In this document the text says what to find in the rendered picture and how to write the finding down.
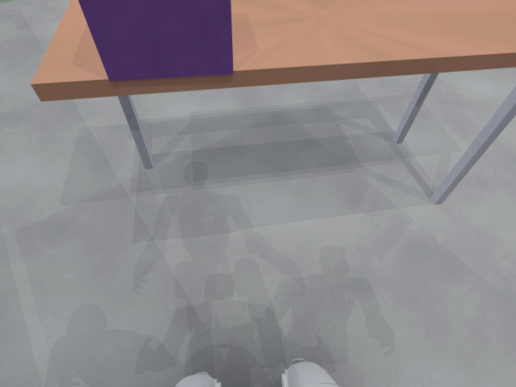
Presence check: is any robot right shin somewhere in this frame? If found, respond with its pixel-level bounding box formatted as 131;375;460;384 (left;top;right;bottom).
290;359;305;366

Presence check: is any carton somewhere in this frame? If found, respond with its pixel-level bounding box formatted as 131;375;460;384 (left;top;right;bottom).
78;0;234;81

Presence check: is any table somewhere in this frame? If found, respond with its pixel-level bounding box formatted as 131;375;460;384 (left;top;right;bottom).
31;0;516;205

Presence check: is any robot right thigh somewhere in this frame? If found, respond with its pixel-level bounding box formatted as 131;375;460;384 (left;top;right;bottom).
281;362;339;387

